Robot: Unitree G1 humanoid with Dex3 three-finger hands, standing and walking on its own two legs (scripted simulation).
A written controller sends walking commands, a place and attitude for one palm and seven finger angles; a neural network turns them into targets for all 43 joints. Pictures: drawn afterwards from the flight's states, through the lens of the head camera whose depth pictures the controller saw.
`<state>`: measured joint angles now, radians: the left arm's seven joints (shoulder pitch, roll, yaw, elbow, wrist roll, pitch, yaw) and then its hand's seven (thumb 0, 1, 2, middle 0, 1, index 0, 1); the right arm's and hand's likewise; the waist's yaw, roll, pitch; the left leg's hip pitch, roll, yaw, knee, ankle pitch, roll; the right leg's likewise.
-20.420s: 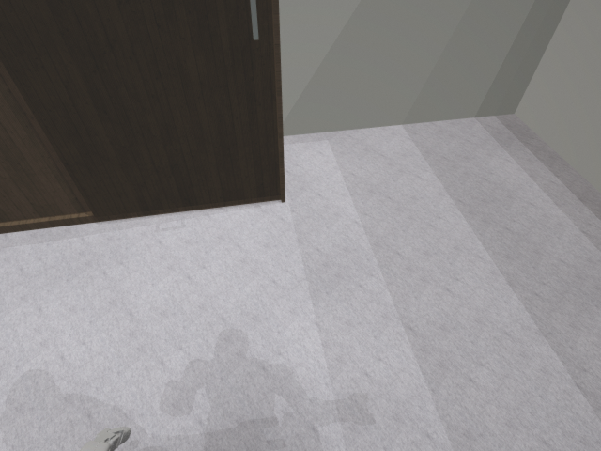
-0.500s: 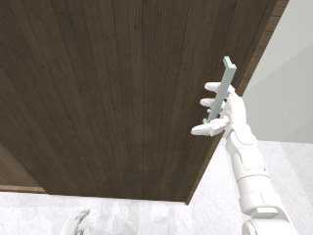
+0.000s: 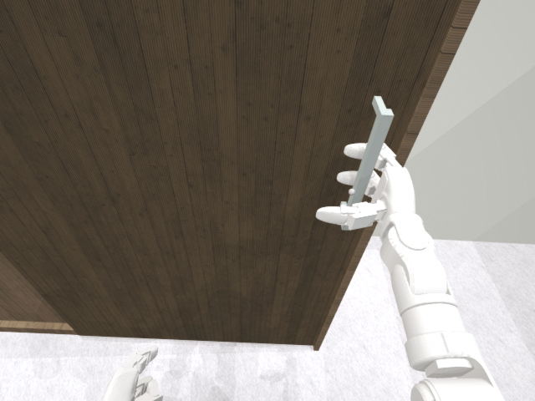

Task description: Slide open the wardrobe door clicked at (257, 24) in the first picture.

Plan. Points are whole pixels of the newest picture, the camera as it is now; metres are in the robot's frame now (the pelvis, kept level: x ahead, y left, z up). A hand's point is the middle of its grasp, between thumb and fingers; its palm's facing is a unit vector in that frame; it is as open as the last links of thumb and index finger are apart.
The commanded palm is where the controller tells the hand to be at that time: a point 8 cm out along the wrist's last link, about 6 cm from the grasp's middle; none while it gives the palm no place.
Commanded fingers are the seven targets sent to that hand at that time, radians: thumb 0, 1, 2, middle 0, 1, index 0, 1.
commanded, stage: grip the handle and tug to test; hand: right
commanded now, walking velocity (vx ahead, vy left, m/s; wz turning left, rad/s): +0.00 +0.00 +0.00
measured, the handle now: (360, 171) +0.45 -0.12 +0.14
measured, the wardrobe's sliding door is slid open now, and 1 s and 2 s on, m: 0.00 0.00 0.02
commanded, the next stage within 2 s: tug the door sideways, standing still in 1.18 s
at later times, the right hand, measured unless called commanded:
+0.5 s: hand (352, 191) +0.39 -0.10 +0.14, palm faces -0.02 +1.00 -0.01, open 5.3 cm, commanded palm +0.36 -0.14 +0.15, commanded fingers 0.00 -0.90 -0.90 0.45 1.40 0.45 1.40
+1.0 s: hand (353, 191) +0.39 -0.10 +0.15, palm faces -0.04 +1.00 +0.01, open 5.3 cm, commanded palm +0.35 -0.15 +0.15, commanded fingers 0.00 -0.90 -0.90 0.45 1.40 0.45 1.40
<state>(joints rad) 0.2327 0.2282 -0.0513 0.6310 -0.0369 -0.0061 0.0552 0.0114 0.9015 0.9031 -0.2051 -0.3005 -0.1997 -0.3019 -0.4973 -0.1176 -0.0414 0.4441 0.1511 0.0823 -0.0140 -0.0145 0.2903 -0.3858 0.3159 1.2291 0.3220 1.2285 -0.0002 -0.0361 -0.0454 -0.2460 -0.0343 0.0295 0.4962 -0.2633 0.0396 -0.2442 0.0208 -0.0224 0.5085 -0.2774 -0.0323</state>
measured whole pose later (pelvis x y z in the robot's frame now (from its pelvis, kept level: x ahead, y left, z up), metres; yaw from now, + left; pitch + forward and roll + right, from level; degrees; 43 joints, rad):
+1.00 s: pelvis +0.01 +0.00 +0.00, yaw +1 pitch +1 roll +0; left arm 0.23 0.23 -0.05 0.61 -0.03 0.02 0.05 0.01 0.90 0.90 -0.21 -0.30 -0.20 -0.30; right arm -0.43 -0.13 -0.06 0.35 0.16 0.12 0.01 0.01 -0.78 -0.81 0.38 1.38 0.40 1.38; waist 0.00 -0.03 -0.06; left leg -0.22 -0.04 0.02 0.48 -0.27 0.04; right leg -0.22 0.01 -0.03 0.49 -0.29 -0.03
